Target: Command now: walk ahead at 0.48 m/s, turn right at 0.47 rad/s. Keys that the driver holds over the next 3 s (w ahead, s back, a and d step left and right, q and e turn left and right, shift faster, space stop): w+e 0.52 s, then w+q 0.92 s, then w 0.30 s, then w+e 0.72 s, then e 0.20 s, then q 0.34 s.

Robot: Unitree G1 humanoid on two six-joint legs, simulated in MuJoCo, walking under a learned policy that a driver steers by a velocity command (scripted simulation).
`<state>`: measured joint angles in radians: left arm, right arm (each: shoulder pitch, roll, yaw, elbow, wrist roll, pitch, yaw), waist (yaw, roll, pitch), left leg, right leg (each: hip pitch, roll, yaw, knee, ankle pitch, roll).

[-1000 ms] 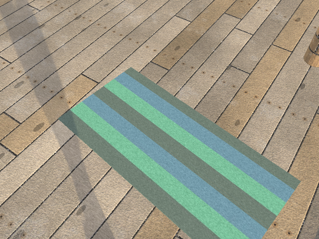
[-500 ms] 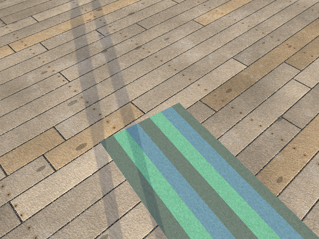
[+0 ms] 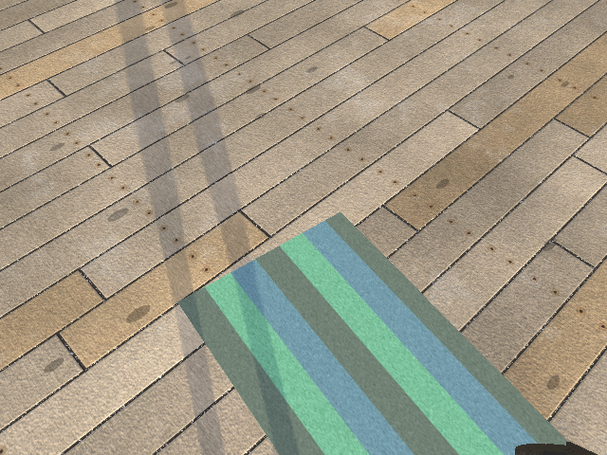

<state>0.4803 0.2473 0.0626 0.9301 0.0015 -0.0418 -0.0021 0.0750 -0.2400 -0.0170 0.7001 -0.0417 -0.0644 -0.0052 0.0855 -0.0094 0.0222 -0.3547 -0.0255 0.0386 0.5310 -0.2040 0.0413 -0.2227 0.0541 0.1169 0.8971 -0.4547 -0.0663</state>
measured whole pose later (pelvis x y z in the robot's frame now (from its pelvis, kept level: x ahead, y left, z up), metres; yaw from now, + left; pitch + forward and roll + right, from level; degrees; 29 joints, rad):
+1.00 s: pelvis +0.53 -0.13 -0.01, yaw -12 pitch +2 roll +0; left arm 0.40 0.24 0.02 0.95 0.03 -0.07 0.03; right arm 0.12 -0.24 -0.02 0.76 -0.04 -0.03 0.04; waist 0.04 0.01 0.04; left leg -0.47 -0.05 0.10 0.55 -0.13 0.13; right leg 0.13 0.07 -0.12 0.36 -0.46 -0.07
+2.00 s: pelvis +1.07 -0.15 +0.00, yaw +4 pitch +2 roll -1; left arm 0.48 0.24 0.04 0.94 0.00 -0.06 -0.01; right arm 0.03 -0.23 0.00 0.71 -0.05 -0.07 0.02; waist 0.09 0.01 0.02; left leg -0.42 0.01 0.03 0.52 -0.15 0.03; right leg -0.06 0.03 0.03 0.51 -0.41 -0.03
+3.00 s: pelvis +1.46 -0.22 +0.01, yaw -16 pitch -1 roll -1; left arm 0.23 0.22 0.02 0.87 0.02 -0.01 0.03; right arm 0.25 -0.23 -0.03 0.85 -0.02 0.03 -0.01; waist 0.00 0.02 0.04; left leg -0.37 0.02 0.02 0.70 -0.33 0.03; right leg -0.12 0.11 -0.06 0.39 -0.26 -0.11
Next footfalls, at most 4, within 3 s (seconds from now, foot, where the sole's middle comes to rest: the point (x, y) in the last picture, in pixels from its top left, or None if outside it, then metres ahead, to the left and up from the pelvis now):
0.42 right None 0.35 -0.15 -0.77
1.00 left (382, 363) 0.69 -0.10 -0.77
1.50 right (453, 266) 0.99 -0.28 -0.77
1.98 left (362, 202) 1.19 -0.04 -0.77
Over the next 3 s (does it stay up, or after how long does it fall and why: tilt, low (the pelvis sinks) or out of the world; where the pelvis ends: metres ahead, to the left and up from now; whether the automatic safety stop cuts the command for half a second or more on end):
stays up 1.46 -0.22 0.01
